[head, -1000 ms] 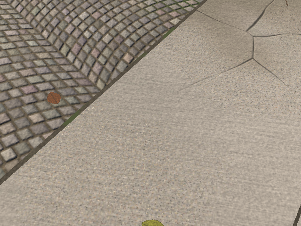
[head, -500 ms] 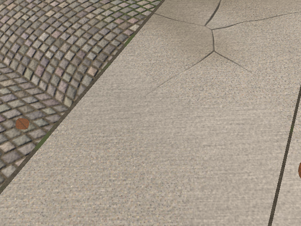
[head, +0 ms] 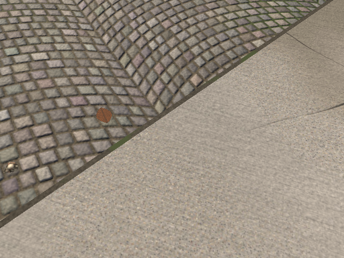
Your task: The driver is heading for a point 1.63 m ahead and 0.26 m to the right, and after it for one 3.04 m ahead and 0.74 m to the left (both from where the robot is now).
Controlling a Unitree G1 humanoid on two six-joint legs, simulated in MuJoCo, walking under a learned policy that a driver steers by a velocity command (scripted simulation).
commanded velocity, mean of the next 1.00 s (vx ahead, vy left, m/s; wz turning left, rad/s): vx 0.49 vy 0.00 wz -0.29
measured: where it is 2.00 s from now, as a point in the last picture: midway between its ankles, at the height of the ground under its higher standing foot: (211, 132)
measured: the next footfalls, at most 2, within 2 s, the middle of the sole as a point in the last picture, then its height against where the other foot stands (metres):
right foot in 0.46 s outside the picture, level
left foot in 0.90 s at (152, 185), level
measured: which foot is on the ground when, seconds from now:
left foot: down 0.00-0.48, up 0.50-0.88, down 0.90-1.00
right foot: up 0.00-0.44, down 0.46-0.90, up 0.92-1.00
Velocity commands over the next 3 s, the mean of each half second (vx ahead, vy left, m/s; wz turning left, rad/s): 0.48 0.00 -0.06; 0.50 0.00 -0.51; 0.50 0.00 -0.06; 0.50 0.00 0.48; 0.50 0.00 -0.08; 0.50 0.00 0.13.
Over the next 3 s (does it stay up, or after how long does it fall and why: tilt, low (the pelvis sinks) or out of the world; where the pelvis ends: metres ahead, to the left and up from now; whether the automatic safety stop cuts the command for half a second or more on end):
stays up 1.68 -0.24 -0.01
